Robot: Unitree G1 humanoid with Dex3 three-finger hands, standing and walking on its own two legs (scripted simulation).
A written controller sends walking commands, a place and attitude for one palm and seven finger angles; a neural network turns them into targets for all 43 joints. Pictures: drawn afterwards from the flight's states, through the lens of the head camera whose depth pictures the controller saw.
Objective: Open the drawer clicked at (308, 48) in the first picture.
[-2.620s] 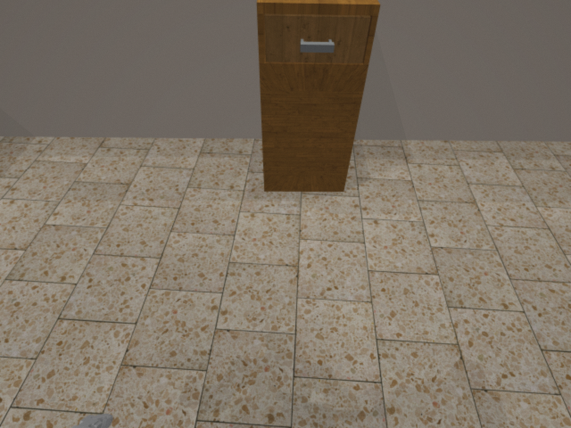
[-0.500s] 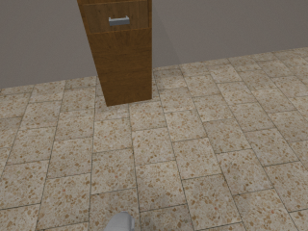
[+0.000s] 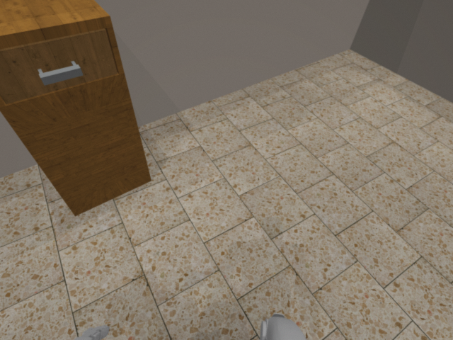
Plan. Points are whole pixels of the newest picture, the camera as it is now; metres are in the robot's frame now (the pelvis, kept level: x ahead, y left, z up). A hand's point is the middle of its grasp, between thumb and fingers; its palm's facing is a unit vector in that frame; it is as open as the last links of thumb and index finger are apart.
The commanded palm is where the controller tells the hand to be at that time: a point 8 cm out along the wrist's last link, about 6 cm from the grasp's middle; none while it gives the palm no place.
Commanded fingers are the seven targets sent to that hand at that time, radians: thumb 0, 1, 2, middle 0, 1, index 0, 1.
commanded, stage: walk to a spot facing it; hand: left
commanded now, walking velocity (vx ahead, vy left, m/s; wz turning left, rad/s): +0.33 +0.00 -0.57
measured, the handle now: (59, 71) +0.85 +0.58 -0.02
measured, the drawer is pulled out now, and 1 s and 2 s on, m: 0.00 0.00 0.00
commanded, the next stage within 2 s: turn to face it in 0.58 s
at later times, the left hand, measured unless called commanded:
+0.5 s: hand (177, 261) +0.31 +0.13 -0.17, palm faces -0.21 -0.95 -0.23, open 7.2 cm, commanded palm none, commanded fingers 0.00 0.90 0.90 -0.20 -0.30 -0.20 -0.30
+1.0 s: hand (193, 209) +0.46 +0.11 -0.18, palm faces -0.24 -0.96 -0.16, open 7.4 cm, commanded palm none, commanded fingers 0.00 0.90 0.90 -0.20 -0.30 -0.20 -0.30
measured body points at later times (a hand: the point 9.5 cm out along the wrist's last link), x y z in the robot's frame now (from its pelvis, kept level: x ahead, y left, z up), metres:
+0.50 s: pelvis +0.20 -0.05 -0.01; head +0.22 -0.06 +0.44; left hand +0.32 +0.18 -0.15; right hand +0.21 -0.29 -0.15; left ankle +0.30 +0.09 -0.69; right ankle +0.19 -0.13 -0.74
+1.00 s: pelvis +0.34 -0.04 +0.00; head +0.37 -0.03 +0.45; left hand +0.48 +0.16 -0.16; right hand +0.26 -0.26 -0.15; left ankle +0.38 +0.05 -0.74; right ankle +0.32 -0.18 -0.71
